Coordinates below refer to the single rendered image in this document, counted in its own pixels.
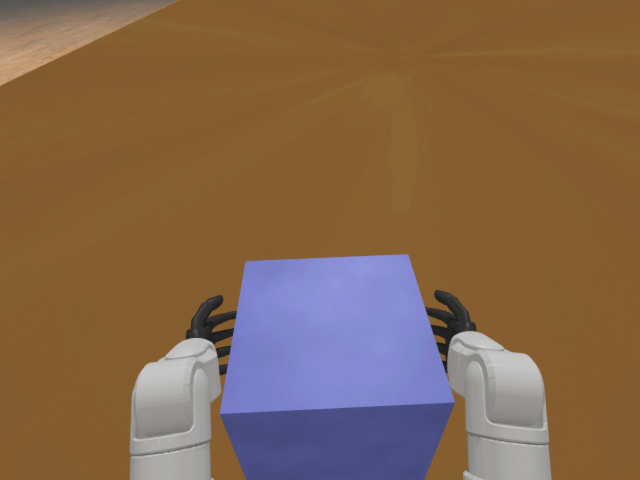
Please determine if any right robot forearm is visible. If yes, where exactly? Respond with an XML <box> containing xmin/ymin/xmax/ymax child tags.
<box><xmin>447</xmin><ymin>331</ymin><xmax>552</xmax><ymax>480</ymax></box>

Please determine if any left robot hand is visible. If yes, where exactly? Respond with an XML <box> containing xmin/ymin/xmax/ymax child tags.
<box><xmin>186</xmin><ymin>295</ymin><xmax>237</xmax><ymax>375</ymax></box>

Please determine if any carton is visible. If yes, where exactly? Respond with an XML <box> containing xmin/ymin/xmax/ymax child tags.
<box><xmin>220</xmin><ymin>254</ymin><xmax>455</xmax><ymax>480</ymax></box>

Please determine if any left robot forearm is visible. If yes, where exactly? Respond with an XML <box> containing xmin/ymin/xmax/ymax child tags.
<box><xmin>130</xmin><ymin>338</ymin><xmax>221</xmax><ymax>480</ymax></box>

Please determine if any right robot hand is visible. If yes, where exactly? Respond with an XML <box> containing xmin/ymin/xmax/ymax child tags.
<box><xmin>425</xmin><ymin>290</ymin><xmax>477</xmax><ymax>373</ymax></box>

